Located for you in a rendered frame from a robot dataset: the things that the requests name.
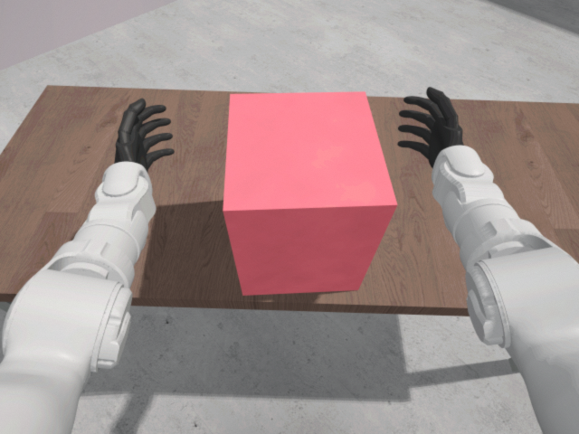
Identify robot left forearm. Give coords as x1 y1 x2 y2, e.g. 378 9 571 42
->
2 162 156 356

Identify table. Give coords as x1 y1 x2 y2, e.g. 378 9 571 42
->
0 85 579 372

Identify robot right forearm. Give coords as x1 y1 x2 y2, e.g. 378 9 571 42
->
432 146 579 271

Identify robot right hand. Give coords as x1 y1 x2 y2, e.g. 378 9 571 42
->
397 87 464 168

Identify robot right upper arm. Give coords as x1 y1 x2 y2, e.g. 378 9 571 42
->
465 247 579 434

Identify robot left hand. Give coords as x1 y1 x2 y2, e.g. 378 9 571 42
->
114 99 175 172

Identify carton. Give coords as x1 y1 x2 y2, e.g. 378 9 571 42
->
223 91 397 296

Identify robot left upper arm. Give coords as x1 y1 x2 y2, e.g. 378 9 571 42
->
0 269 133 434

